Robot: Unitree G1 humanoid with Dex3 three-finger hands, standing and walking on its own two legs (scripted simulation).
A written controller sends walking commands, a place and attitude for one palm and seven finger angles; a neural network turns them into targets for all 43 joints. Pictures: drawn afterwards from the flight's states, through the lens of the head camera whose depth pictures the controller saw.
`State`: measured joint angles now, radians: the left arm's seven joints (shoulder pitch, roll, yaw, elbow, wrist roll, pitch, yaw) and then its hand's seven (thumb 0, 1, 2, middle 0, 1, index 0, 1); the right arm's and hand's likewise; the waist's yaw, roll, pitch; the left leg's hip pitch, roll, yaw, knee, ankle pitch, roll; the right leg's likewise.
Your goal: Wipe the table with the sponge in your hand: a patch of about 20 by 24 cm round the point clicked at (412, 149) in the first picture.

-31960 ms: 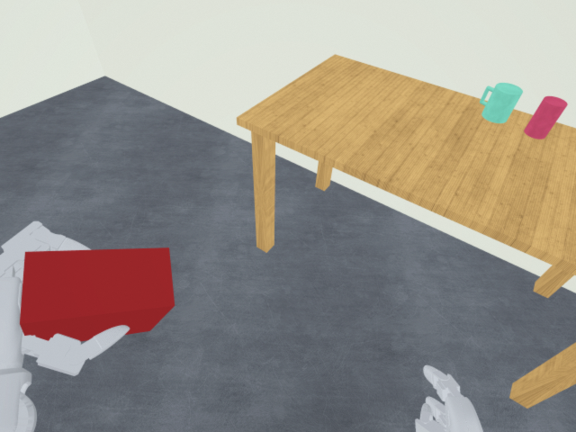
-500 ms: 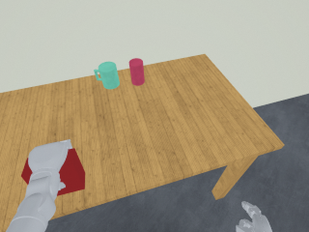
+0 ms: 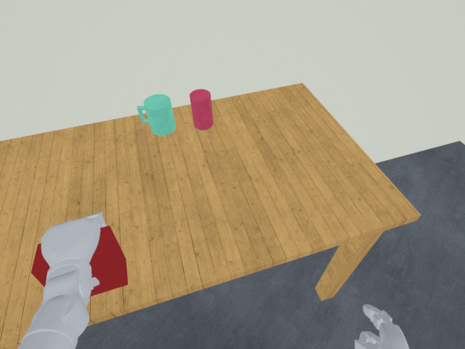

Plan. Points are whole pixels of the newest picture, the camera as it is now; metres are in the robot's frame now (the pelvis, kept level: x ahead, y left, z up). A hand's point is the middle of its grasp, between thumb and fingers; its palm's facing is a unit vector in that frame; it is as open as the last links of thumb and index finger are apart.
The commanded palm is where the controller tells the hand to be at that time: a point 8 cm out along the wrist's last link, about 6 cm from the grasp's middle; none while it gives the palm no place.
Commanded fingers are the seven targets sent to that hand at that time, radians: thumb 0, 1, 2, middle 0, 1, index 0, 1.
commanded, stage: wipe forward along the first lane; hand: left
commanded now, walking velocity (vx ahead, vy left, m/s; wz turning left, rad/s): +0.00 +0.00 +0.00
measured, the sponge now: (89, 271) +0.25 +0.32 -0.06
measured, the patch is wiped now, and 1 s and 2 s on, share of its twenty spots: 0.00 0.30 0.50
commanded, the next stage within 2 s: slide across to the middle lane in 1.58 s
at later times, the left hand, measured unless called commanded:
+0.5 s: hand (85, 231) +0.31 +0.34 -0.02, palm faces -0.18 +0.03 -0.98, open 10.2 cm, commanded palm +0.30 +0.33 +0.01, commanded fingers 0.00 0.10 1.30 -1.20 -1.60 -1.20 -1.60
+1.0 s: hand (81, 214) +0.35 +0.37 -0.02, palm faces -0.17 +0.03 -0.99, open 10.2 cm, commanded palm +0.35 +0.36 +0.00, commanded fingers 0.00 0.10 1.30 -1.20 -1.60 -1.20 -1.60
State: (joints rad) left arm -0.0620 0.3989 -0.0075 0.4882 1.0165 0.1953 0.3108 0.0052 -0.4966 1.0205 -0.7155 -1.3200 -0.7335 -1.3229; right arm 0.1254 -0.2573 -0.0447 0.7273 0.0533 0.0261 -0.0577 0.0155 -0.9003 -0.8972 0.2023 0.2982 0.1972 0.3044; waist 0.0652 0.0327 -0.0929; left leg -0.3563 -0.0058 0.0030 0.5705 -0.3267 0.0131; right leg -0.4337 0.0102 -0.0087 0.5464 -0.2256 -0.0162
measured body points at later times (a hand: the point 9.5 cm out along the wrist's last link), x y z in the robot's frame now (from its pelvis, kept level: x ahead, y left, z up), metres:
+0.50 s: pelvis -0.02 -0.01 -0.02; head +0.04 -0.03 +0.43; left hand +0.32 +0.34 +0.04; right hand +0.09 -0.28 -0.15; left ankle -0.03 +0.11 -0.73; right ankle +0.03 -0.11 -0.73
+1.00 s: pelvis -0.05 -0.01 -0.04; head +0.05 -0.01 +0.40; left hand +0.35 +0.36 +0.04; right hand +0.02 -0.30 -0.16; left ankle -0.03 +0.11 -0.73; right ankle +0.03 -0.11 -0.73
